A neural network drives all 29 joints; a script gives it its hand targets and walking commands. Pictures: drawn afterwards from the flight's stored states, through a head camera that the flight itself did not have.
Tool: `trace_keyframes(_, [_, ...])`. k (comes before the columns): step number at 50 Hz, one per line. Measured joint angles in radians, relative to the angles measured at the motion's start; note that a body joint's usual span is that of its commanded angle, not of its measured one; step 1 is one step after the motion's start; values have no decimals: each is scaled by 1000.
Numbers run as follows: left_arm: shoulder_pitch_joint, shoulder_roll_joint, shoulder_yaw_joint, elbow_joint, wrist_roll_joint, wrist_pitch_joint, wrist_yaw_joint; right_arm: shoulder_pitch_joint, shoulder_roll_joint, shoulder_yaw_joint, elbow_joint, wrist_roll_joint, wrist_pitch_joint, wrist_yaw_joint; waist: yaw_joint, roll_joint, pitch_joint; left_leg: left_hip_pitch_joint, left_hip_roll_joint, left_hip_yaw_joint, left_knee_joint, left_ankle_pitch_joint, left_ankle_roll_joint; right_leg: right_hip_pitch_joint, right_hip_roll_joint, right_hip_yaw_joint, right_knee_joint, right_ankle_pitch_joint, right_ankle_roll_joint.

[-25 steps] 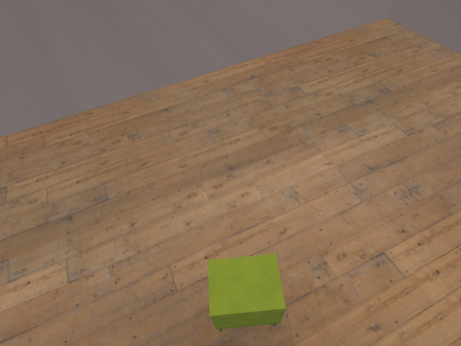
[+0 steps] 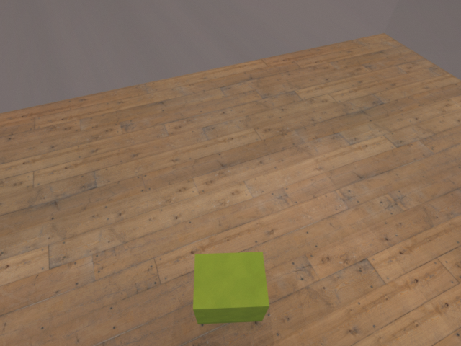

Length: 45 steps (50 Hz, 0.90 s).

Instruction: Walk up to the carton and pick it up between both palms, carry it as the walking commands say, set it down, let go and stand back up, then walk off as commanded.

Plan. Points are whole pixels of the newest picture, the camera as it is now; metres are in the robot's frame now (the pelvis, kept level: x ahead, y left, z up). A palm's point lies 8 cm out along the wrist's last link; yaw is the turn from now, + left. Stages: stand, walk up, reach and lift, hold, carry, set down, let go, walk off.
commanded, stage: walk up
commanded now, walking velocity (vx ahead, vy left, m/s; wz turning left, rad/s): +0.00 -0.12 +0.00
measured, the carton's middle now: (229, 288) +0.40 +0.01 -0.65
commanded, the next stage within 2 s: stand in 1.32 s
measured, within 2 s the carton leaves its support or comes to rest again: neither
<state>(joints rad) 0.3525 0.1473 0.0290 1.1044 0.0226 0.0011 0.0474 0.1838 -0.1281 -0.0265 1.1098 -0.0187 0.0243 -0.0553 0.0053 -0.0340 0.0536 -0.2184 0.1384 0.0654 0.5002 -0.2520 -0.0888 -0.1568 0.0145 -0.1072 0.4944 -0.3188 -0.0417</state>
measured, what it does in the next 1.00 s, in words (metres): steps on the spot: left foot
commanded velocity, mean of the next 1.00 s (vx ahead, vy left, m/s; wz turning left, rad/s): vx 0.01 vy -0.02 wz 0.00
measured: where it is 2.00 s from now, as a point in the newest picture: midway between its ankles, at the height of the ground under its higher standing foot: outside the picture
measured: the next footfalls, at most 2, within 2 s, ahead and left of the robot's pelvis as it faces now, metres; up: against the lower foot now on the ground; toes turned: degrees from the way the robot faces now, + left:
left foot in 0.56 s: -0.03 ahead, +0.12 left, +0.00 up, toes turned +0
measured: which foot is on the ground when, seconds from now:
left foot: down 0.00-0.18, up 0.20-0.54, down 0.56-1.00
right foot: down 0.00-1.00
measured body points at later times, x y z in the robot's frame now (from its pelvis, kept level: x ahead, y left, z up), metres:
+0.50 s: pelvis -0.02 -0.03 +0.01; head -0.01 -0.05 +0.46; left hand -0.07 +0.16 -0.14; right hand -0.01 -0.25 -0.16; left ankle -0.07 +0.12 -0.71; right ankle -0.03 -0.09 -0.74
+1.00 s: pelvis -0.03 +0.02 +0.01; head -0.03 +0.02 +0.46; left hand -0.05 +0.23 -0.15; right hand -0.08 -0.17 -0.15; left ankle -0.07 +0.12 -0.74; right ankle -0.03 -0.09 -0.74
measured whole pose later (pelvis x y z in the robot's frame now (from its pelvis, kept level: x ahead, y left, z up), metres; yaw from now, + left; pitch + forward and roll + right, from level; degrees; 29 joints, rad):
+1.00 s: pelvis -0.03 +0.02 +0.01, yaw -1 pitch -2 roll +0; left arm 0.29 0.13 0.00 1.16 0.01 -0.02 0.04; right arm 0.35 -0.08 0.01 1.17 -0.01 -0.03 -0.05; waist 0.01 -0.01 0.05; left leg -0.06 -0.02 0.05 0.35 -0.25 0.03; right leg -0.13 -0.02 -0.10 0.37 -0.20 -0.01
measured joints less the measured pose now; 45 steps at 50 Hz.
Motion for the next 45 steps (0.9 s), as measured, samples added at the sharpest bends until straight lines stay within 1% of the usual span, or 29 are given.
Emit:
trace_keyframes(3, [-10, 26, 14, -23, 3, 10, -4, 19, 2, -5, -8, -1, 5, -3, -5, -4, -2, -22, -4, 4, 24, -4, 2, -38, -8, 5, 54, -17, 3])
trace_keyframes(7, [-20, 60, 38, -55, 15, 21, -17, 42, -1, -13, -25, -1, 14, -7, -11, 2, 2, -62, 5, 10, 71, -11, -5, -106, -17, 5, 160, -56, 28])
trace_keyframes(8, [-20, 67, 43, -61, 18, 22, -20, 47, -4, -17, -28, -1, 18, -6, -10, 7, 3, -75, 12, 9, 89, -16, -10, -113, -16, 5, 168, -70, 22])
trace_keyframes(9, [-22, 68, 46, -63, 21, 22, -22, 51, -11, -22, -28, -1, 22, -5, -12, 22, 6, -87, 22, 1, 107, -23, -11, -115, -5, -4, 169, -72, -2])
trace_keyframes(10, [-24, 66, 46, -65, 23, 20, -23, 57, -19, -25, -26, 1, 27, -3, -14, 39, 7, -100, 27, -14, 127, -46, 0, -111, 4, -17, 158, -59, -28])
trace_keyframes(11, [-26, 63, 44, -68, 23, 16, -22, 64, -25, -27, -24, 3, 35, -3, -16, 45, 4, -121, 17, -26, 166, -107, 15, -105, 4, -29, 141, -46, -44])
trace_keyframes(12, [-26, 58, 41, -69, 23, 12, -19, 71, -27, -27, -25, 3, 44, -3, -12, 43, -2, -143, -2, -35, 215, -166, 26, -98, -2, -36, 116, -34, -48])
trace_keyframes(13, [-22, 51, 36, -70, 21, 6, -15, 75, -29, -27, -25, 3, 50, 0, -4, 38, -9, -156, -23, -38, 255, -196, 34, -87, -8, -37, 84, -18, -46])
trace_keyframes(16, [5, 11, 11, -68, 11, -14, -6, 65, -36, -28, -25, 1, 49, 14, 14, 27, -23, -157, -69, -46, 298, -179, 61, -50, -12, -21, -35, 51, -36])
trace_keyframes(18, [22, -23, -7, -58, 0, -21, -5, 56, -39, -26, -23, 0, 38, 19, 12, 29, -31, -136, -89, -57, 278, -146, 69, -31, -12, -13, -97, 88, -35])
trace_keyframes(21, [29, -68, -29, -40, -8, -27, -3, 55, -40, -15, -9, 1, 28, 21, 5, 38, -36, -82, -104, -68, 209, -116, 68, -9, -10, -18, -144, 112, -36])
trace_keyframes(24, [34, -93, -35, -23, -7, -26, 3, 60, -34, -3, 12, 3, 23, 18, 17, 42, -39, -9, -116, -63, 100, -110, 69, -1, -9, -19, -147, 112, -34])
trace_keyframes(25, [38, -94, -37, -19, -7, -26, 3, 64, -30, 1, 16, 4, 20, 18, 19, 42, -40, 19, -119, -61, 50, -87, 68, 2, -7, -20, -145, 109, -33])
trace_keyframes(27, [43, -94, -40, -11, -8, -24, 2, 72, -23, 8, 21, 6, 9, 16, 20, 49, -38, 75, -116, -61, -60, 2, 68, 5, 1, -29, -137, 102, -29])
trace_keyframes(28, [43, -94, -41, -6, -9, -24, 1, 76, -21, 10, 23, 5, 2, 15, 20, 56, -36, 97, -108, -64, -100, 23, 67, 4, 9, -36, -129, 96, -27])
trace_keyframes(29, [41, -91, -41, 1, -10, -24, 0, 80, -16, 11, 27, 5, -4, 15, 19, 59, -34, 113, -102, -67, -126, -3, 64, 3, 13, -42, -121, 91, -25])
trace_keyframes(30, [36, -84, -40, 7, -11, -23, -2, 82, -7, 14, 34, 6, -8, 15, 22, 50, -29, 123, -106, -65, -137, -19, 63, 4, 9, -41, -115, 87, -22])
trace_keyframes(33, [32, -65, -37, 16, -11, -27, -5, 94, 15, 23, 42, 6, -25, 18, 35, 26, -17, 133, -113, -48, -144, -11, 66, 9, 3, -24, -120, 94, -16])
trace_keyframes(38, [6, -45, -33, 40, -9, -33, -6, 115, 28, 29, 49, 10, -47, 16, 25, 24, -2, 138, -122, -36, -140, -13, 82, 16, -5, -11, -130, 106, 0])
trace_keyframes(45, [-38, -24, -30, 52, -10, -24, -5, 149, 41, 39, 59, 8, -53, 10, 11, 28, -1, 154, -143, -25, -149, -6, 105, 27, -25, 1, -131, 114, 22])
